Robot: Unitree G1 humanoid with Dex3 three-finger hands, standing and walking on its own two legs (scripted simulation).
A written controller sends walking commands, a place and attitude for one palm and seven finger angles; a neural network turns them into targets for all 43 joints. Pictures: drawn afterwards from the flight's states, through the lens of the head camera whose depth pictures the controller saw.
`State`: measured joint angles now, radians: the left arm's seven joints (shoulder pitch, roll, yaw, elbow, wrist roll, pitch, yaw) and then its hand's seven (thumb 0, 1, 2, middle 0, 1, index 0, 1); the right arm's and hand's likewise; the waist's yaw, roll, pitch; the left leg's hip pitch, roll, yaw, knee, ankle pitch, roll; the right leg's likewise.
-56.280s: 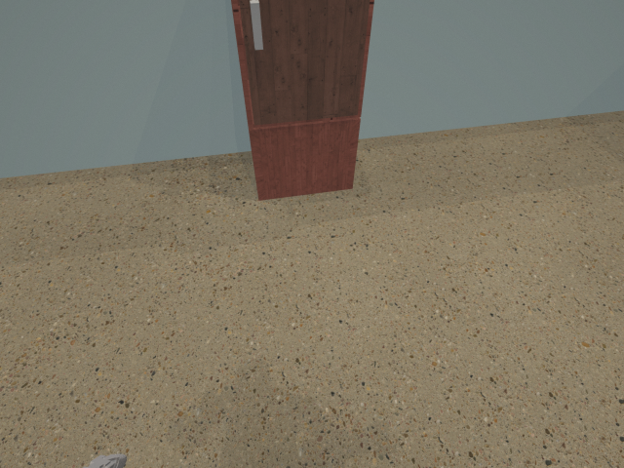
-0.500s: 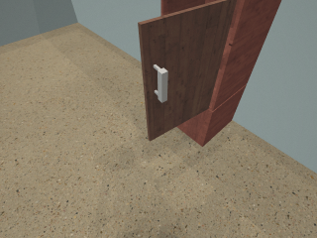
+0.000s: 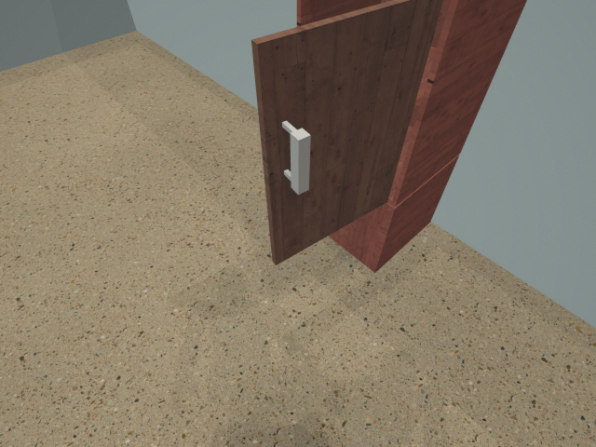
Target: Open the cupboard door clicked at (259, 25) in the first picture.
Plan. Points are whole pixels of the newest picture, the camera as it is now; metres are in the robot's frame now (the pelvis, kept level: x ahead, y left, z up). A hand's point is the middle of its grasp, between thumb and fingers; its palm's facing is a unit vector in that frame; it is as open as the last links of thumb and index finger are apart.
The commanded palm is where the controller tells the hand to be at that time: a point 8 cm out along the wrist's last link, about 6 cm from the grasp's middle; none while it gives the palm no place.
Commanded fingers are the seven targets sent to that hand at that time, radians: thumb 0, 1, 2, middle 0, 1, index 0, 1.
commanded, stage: look to check the result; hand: left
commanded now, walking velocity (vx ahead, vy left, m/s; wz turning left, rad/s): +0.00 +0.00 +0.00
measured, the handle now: (293, 157) +0.61 +0.04 +0.02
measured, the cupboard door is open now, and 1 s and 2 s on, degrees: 82 82 82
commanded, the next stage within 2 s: stand and wait in 0.34 s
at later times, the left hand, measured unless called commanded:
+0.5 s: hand out of the picture +0.09 +0.22 -0.16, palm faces +0.00 -0.95 -0.31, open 7.4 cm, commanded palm none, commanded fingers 0.00 0.90 0.90 -0.20 -0.30 -0.20 -0.30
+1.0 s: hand out of the picture +0.10 +0.21 -0.16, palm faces -0.02 -0.95 -0.31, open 7.4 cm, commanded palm none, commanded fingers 0.00 0.90 0.90 -0.20 -0.30 -0.20 -0.30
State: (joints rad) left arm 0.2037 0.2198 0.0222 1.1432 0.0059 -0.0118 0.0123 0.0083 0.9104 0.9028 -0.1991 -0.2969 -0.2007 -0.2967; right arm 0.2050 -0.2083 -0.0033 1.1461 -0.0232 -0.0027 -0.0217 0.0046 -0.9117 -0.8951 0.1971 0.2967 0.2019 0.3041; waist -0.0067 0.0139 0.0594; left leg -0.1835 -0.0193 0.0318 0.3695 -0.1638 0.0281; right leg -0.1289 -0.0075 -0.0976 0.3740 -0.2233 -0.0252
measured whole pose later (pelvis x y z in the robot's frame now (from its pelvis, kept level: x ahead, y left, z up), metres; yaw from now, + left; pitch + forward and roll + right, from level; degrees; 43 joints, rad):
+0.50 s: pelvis +0.02 -0.01 +0.00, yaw +0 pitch -1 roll +0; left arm 0.13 0.28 0.02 1.14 0.01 -0.02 0.01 0.01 0.91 0.90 -0.20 -0.30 -0.20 -0.30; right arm 0.10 -0.29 0.00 1.13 -0.02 -0.01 -0.02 0.00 -0.91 -0.90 0.20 0.30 0.20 0.30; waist 0.00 0.02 0.05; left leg -0.13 -0.02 0.03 0.31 -0.17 0.02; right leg -0.07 0.00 -0.10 0.31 -0.23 -0.03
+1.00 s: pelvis +0.04 -0.02 +0.00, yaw -1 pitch -1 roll +1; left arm 0.14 0.28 0.01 1.14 0.00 -0.02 0.01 0.01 0.91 0.90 -0.20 -0.30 -0.20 -0.30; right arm 0.13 -0.29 0.00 1.14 -0.02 -0.01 -0.02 0.01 -0.91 -0.89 0.20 0.30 0.20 0.30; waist -0.01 0.01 0.05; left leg -0.10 0.00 0.03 0.30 -0.18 0.00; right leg -0.04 0.02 -0.09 0.29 -0.23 -0.04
